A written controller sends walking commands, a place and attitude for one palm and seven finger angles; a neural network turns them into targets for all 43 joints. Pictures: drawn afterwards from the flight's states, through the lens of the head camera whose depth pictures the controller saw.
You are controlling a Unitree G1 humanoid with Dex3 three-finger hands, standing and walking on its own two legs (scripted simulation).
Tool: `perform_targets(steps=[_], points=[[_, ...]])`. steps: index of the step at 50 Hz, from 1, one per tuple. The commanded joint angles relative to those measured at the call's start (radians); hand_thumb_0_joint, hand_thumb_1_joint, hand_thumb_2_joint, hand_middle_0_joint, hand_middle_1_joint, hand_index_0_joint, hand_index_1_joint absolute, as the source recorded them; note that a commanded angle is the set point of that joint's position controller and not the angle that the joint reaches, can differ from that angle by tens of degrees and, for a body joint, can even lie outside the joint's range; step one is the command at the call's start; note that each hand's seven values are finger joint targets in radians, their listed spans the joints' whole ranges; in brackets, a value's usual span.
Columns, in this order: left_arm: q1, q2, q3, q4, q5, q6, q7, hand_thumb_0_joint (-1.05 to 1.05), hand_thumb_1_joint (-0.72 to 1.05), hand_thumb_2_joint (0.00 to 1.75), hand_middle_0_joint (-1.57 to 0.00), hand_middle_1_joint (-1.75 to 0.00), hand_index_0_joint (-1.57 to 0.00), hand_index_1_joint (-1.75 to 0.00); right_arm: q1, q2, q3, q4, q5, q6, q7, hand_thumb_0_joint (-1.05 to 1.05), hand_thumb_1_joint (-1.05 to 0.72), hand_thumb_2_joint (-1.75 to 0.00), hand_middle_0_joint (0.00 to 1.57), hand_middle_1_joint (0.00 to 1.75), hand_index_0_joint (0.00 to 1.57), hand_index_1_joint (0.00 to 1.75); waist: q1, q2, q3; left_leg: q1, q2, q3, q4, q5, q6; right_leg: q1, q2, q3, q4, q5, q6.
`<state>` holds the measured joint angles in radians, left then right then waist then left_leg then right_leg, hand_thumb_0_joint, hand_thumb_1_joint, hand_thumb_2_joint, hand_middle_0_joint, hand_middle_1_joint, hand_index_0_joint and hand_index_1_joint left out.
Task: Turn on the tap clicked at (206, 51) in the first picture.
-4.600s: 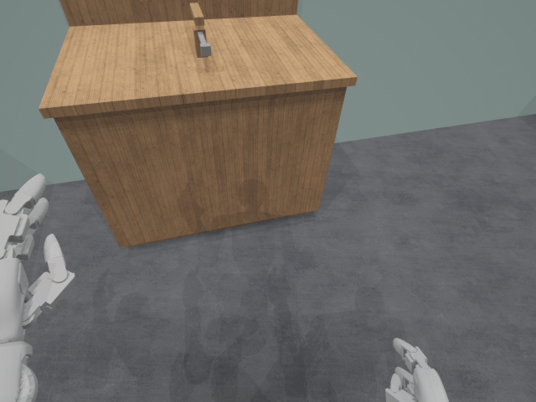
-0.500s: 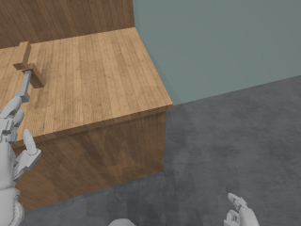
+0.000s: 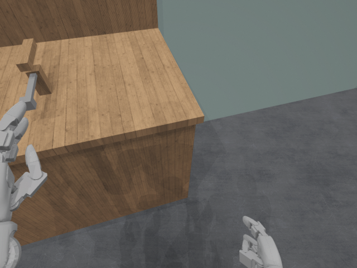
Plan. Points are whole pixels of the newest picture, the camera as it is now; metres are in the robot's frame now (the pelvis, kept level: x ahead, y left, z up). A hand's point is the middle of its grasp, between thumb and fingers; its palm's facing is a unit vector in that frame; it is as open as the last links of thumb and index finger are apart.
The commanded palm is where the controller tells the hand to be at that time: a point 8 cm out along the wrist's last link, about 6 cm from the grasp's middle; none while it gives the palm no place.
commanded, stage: come to a stop and stand still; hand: left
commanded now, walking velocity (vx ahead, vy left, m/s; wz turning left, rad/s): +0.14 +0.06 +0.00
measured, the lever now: (27, 103) +0.46 +0.43 +0.08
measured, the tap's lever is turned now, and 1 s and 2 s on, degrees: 0 0 0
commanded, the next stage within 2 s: look again from close up in 0.80 s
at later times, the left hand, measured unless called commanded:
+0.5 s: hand (20, 210) +0.16 +0.24 +0.17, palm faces +0.43 -0.81 -0.40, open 7.4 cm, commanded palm +0.12 +0.28 +0.18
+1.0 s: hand out of the picture +0.20 +0.28 +0.21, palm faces +0.53 -0.74 -0.42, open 7.4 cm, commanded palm +0.10 +0.27 +0.18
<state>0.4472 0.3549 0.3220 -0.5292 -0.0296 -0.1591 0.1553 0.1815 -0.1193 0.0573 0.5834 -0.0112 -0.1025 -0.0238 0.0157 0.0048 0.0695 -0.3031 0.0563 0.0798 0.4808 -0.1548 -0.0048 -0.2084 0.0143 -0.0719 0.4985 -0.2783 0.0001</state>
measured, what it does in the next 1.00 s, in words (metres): steps on the spot: left foot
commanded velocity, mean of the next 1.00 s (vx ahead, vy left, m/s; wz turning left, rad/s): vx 0.04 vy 0.03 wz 0.00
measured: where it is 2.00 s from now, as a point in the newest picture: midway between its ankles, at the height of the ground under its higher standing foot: outside the picture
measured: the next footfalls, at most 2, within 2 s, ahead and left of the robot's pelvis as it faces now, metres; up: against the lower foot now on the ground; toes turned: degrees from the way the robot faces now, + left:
left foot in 0.36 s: +0.00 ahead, +0.11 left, +0.00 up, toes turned +5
left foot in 1.88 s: +0.07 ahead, +0.14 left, +0.00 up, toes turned +3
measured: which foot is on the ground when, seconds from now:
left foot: down 0.00-0.06, up 0.08-0.34, down 0.36-1.00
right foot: down 0.00-1.00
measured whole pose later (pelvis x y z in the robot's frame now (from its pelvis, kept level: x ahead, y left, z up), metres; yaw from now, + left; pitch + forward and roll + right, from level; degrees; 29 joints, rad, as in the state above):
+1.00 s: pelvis -0.05 -0.01 +0.00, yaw +2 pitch +0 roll +0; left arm 0.14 0.51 0.44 -0.29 -0.03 -0.24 0.13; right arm 0.24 -0.21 0.04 0.60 0.00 -0.13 -0.05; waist 0.04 -0.02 0.07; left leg -0.29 0.02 0.04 0.55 -0.26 0.00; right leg -0.31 0.03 -0.10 0.50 -0.19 -0.06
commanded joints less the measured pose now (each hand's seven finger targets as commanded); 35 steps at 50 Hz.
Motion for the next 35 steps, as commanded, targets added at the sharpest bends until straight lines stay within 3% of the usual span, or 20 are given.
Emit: perform_targets(steps=[1,3,4,5,8,13,15,16,17,18,19,20,21,24,26,28,30,32,34,35], points=[[-0.024,0.184,0.148,-0.168,-0.009,-0.054,0.016,0.0,0.9,0.9,-0.2,-0.3,-0.2,-0.3,-0.063,-0.169,-0.078,-0.14,0.009,-0.017,-0.023,0.0,-0.9,-0.9,0.2,0.3,0.2,0.3,-0.024,-0.041,-0.179,-0.009,0.04,-0.029,0.012,-0.204,-0.01,0.059,-0.147,0.18,-0.211,-0.006,-0.039],[-0.013,0.174,0.134,-0.142,-0.024,-0.032,0.01,0.0,0.9,0.9,-0.2,-0.3,-0.2,-0.3,-0.07,-0.169,-0.085,-0.134,0.014,0.004,-0.026,0.0,-0.9,-0.9,0.2,0.3,0.2,0.3,-0.015,-0.16,-0.095,-0.004,-0.023,-0.04,0.21,-0.225,-0.022,-0.13,-0.269,0.35,-0.325,-0.268,-0.113],[-0.02,0.179,0.136,-0.141,-0.024,-0.032,0.011,0.0,0.9,0.9,-0.2,-0.3,-0.2,-0.3,-0.081,-0.166,-0.079,-0.129,0.014,0.01,-0.027,0.0,-0.9,-0.9,0.2,0.3,0.2,0.3,-0.011,-0.149,-0.083,-0.045,-0.018,-0.06,0.287,-0.234,-0.018,-0.134,-0.297,0.369,-0.336,-0.281,-0.136],[-0.04,0.175,0.133,-0.144,-0.024,-0.033,0.017,0.0,0.9,0.9,-0.2,-0.3,-0.2,-0.3,-0.086,-0.164,-0.075,-0.123,0.012,0.013,-0.029,0.0,-0.9,-0.9,0.2,0.3,0.2,0.3,-0.017,-0.119,-0.094,-0.092,-0.017,-0.069,0.31,-0.245,-0.017,-0.087,-0.306,0.371,-0.318,-0.23,-0.15],[-0.07,0.169,0.117,-0.097,-0.012,-0.05,0.02,0.0,0.9,0.9,-0.2,-0.3,-0.2,-0.3,-0.082,-0.169,-0.067,-0.108,0.017,0.007,-0.038,0.0,-0.9,-0.9,0.2,0.3,0.2,0.3,-0.015,-0.142,-0.104,-0.134,-0.015,-0.054,0.31,-0.202,-0.015,-0.006,-0.281,0.261,-0.278,-0.046,-0.134],[-0.057,0.174,0.114,-0.118,0.003,-0.073,0.025,0.0,0.9,0.9,-0.2,-0.3,-0.2,-0.3,-0.061,-0.189,-0.089,-0.113,0.012,-0.005,-0.047,0.0,-0.9,-0.9,0.2,0.3,0.2,0.3,0.006,-0.08,-0.135,-0.056,-0.025,-0.018,0.107,-0.21,0.005,0.073,-0.293,0.264,-0.228,0.091,-0.143],[-0.051,0.17,0.112,-0.165,0.001,-0.078,0.028,0.0,0.9,0.9,-0.2,-0.3,-0.2,-0.3,-0.047,-0.19,-0.094,-0.12,0.011,-0.004,-0.045,0.0,-0.9,-0.9,0.2,0.3,0.2,0.3,-0.007,-0.051,-0.17,0.048,-0.031,-0.018,-0.036,-0.136,0.008,0.079,-0.266,0.228,-0.176,0.103,-0.111],[-0.046,0.181,0.12,-0.19,0.001,-0.083,0.03,0.0,0.9,0.9,-0.2,-0.3,-0.2,-0.3,-0.037,-0.193,-0.097,-0.124,0.009,-0.004,-0.046,0.0,-0.9,-0.9,0.2,0.3,0.2,0.3,-0.01,-0.023,-0.192,0.114,-0.022,-0.019,-0.094,-0.096,0.015,0.073,-0.224,0.201,-0.132,0.096,-0.082],[-0.056,0.18,0.113,-0.223,0.0,-0.089,0.032,0.0,0.9,0.9,-0.2,-0.3,-0.2,-0.3,-0.038,-0.208,-0.104,-0.132,0.008,-0.005,-0.048,0.0,-0.9,-0.9,0.2,0.3,0.2,0.3,-0.012,0.034,-0.201,0.145,0.033,-0.072,-0.134,-0.041,0.033,0.059,-0.176,0.164,-0.07,0.081,-0.055],[-0.041,0.186,0.121,-0.231,0.003,-0.095,0.035,0.0,0.9,0.9,-0.2,-0.3,-0.2,-0.3,-0.046,-0.223,-0.109,-0.139,0.01,-0.007,-0.05,0.0,-0.9,-0.9,0.2,0.3,0.2,0.3,-0.003,0.121,-0.194,0.173,0.118,-0.169,-0.135,0.08,0.068,0.004,-0.108,0.119,-0.015,0.081,-0.024],[-0.028,0.184,0.118,-0.227,0.005,-0.097,0.036,0.0,0.9,0.9,-0.2,-0.3,-0.2,-0.3,-0.049,-0.227,-0.108,-0.145,0.018,-0.007,-0.048,0.0,-0.9,-0.9,0.2,0.3,0.2,0.3,0.004,0.141,-0.195,0.165,0.163,-0.202,-0.116,0.19,0.079,-0.005,-0.074,0.083,0.018,0.095,-0.009],[-0.009,0.196,0.132,-0.206,0.003,-0.098,0.031,0.0,0.9,0.9,-0.2,-0.3,-0.2,-0.3,-0.046,-0.213,-0.101,-0.132,0.011,-0.012,-0.05,0.0,-0.9,-0.9,0.2,0.3,0.2,0.3,0.003,0.211,-0.186,0.159,0.191,-0.231,-0.159,0.167,0.089,-0.054,-0.059,0.059,0.061,-0.012,0.002],[-0.027,0.177,0.113,-0.215,0.005,-0.101,0.029,0.0,0.9,0.9,-0.2,-0.3,-0.2,-0.3,-0.057,-0.2,-0.092,-0.132,0.005,-0.016,-0.052,0.0,-0.9,-0.9,0.2,0.3,0.2,0.3,-0.003,0.228,-0.135,0.064,0.216,-0.261,-0.195,0.124,0.106,-0.032,-0.054,0.041,0.106,-0.083,0.007],[-0.072,0.159,0.103,-0.157,0.015,-0.1,0.027,0.0,0.9,0.9,-0.2,-0.3,-0.2,-0.3,-0.047,-0.212,-0.093,-0.118,0.01,-0.032,-0.05,0.0,-0.9,-0.9,0.2,0.3,0.2,0.3,-0.003,0.166,-0.077,-0.036,0.188,-0.184,-0.164,0.068,0.088,0.024,-0.052,0.036,0.054,-0.037,0.01],[-0.09,0.153,0.099,-0.139,0.015,-0.102,0.027,0.0,0.9,0.9,-0.2,-0.3,-0.2,-0.3,-0.041,-0.212,-0.093,-0.113,0.011,-0.041,-0.05,0.0,-0.9,-0.9,0.2,0.3,0.2,0.3,-0.009,0.139,-0.102,-0.033,0.153,-0.148,-0.12,0.064,0.058,0.069,-0.051,0.044,-0.016,0.074,0.01],[-0.068,0.14,0.099,-0.093,0.012,-0.093,0.023,0.0,0.9,0.9,-0.2,-0.3,-0.2,-0.3,-0.042,-0.208,-0.09,-0.114,0.013,-0.04,-0.044,0.0,-0.9,-0.9,0.2,0.3,0.2,0.3,-0.01,0.065,-0.134,-0.063,0.098,-0.109,-0.089,-0.029,0.028,0.123,-0.073,0.092,-0.048,0.184,-0.001],[-0.061,0.138,0.098,-0.075,0.002,-0.085,0.017,0.0,0.9,0.9,-0.2,-0.3,-0.2,-0.3,-0.045,-0.203,-0.09,-0.117,0.01,-0.034,-0.041,0.0,-0.9,-0.9,0.2,0.3,0.2,0.3,-0.01,-0.014,-0.117,-0.064,0.041,-0.078,-0.049,-0.174,0.008,0.061,-0.117,0.184,-0.12,0.106,-0.026],[-0.068,0.14,0.092,-0.071,-0.005,-0.078,0.016,0.0,0.9,0.9,-0.2,-0.3,-0.2,-0.3,-0.039,-0.19,-0.084,-0.108,0.009,-0.027,-0.035,0.0,-0.9,-0.9,0.2,0.3,0.2,0.3,-0.017,-0.088,-0.122,0.005,-0.001,-0.059,0.035,-0.19,0.003,-0.025,-0.184,0.266,-0.213,-0.007,-0.057],[-0.089,0.144,0.088,-0.081,-0.005,-0.07,0.015,0.0,0.9,0.9,-0.2,-0.3,-0.2,-0.3,-0.051,-0.181,-0.078,-0.11,0.007,-0.02,-0.036,0.0,-0.9,-0.9,0.2,0.3,0.2,0.3,-0.018,-0.12,-0.123,0.048,-0.014,-0.065,0.062,-0.183,0.007,-0.078,-0.205,0.278,-0.259,-0.108,-0.067],[-0.11,0.164,0.103,-0.103,-0.005,-0.068,0.018,0.0,0.9,0.9,-0.2,-0.3,-0.2,-0.3,-0.06,-0.182,-0.075,-0.112,0.005,-0.017,-0.039,0.0,-0.9,-0.9,0.2,0.3,0.2,0.3,-0.016,-0.102,-0.13,0.063,-0.012,-0.069,0.04,-0.172,0.006,-0.083,-0.196,0.259,-0.258,-0.121,-0.063]])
